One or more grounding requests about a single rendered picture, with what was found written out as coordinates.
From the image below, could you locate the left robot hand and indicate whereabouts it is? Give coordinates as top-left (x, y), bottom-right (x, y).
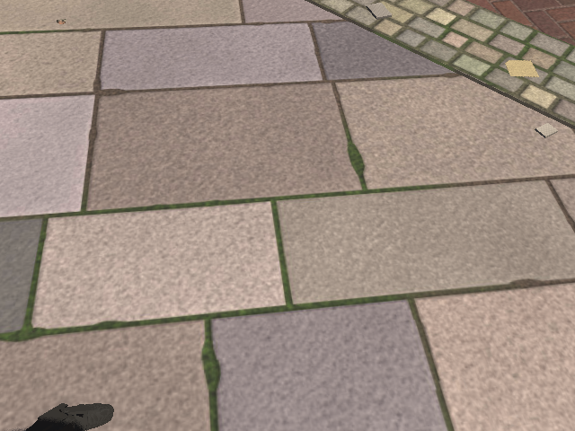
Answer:
top-left (26, 403), bottom-right (114, 431)

